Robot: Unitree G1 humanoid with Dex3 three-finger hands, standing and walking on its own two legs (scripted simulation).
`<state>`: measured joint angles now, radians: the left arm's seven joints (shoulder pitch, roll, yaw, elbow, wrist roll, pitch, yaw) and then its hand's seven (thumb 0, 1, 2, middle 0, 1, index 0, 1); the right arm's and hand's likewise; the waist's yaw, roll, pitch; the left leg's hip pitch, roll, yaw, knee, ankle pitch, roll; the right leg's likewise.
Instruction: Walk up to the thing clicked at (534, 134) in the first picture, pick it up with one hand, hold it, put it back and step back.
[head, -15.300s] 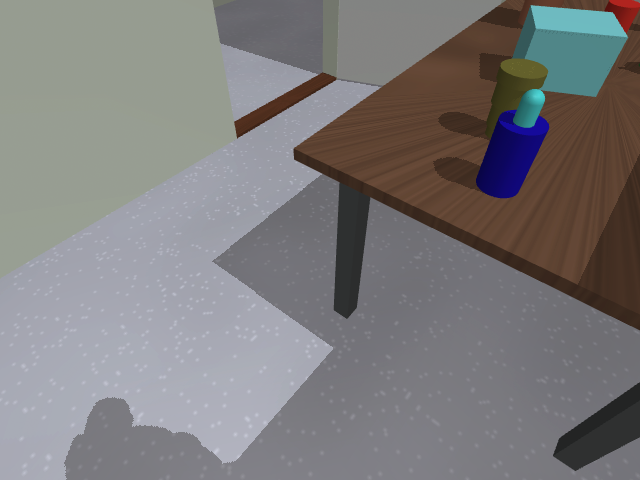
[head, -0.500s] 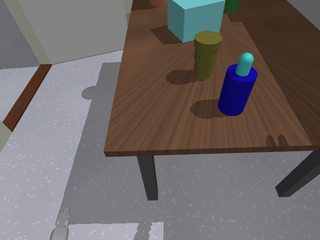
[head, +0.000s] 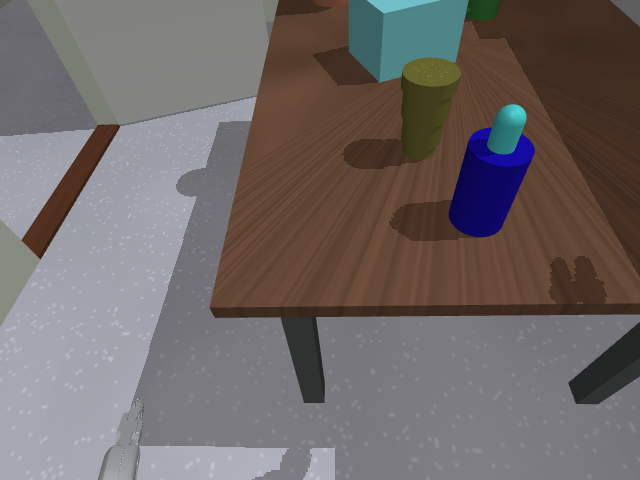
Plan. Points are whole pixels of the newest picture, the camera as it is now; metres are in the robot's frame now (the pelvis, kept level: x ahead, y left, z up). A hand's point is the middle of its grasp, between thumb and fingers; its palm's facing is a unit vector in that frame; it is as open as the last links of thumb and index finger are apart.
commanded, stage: go down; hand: right
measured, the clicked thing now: (492, 169) +0.55 -0.21 +0.07
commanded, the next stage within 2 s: approach in 1.42 s
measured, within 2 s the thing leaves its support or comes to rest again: neither
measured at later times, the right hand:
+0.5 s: hand out of the picture +0.40 -0.39 +0.16, palm faces +0.24 +0.97 +0.01, open 17.7 cm
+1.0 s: hand out of the picture +0.42 -0.40 +0.17, palm faces +0.25 +0.97 +0.00, open 17.6 cm
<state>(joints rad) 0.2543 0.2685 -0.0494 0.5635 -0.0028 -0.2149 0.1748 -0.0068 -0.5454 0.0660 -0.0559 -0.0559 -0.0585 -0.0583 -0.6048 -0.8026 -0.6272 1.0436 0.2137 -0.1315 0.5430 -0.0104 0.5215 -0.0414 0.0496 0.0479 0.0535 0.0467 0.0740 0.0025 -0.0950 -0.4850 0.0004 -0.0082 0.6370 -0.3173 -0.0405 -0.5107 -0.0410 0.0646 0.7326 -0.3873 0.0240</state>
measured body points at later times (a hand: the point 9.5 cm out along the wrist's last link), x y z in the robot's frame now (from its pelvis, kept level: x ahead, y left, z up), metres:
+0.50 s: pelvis -0.01 +0.00 -0.01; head +0.05 -0.03 +0.43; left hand +0.13 +0.26 -0.06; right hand +0.38 -0.44 +0.16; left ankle +0.00 +0.15 -0.72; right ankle -0.02 -0.13 -0.72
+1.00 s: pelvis -0.01 -0.01 -0.02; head +0.06 -0.04 +0.42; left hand +0.14 +0.26 -0.06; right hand +0.40 -0.45 +0.17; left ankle +0.00 +0.15 -0.72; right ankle -0.02 -0.13 -0.72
